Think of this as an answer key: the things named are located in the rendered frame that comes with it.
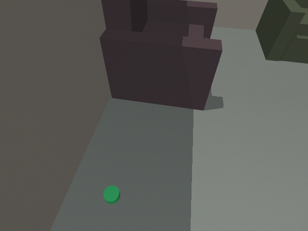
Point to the tin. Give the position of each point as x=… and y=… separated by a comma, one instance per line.
x=111, y=194

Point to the armchair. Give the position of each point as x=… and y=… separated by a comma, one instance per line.
x=283, y=31
x=160, y=51

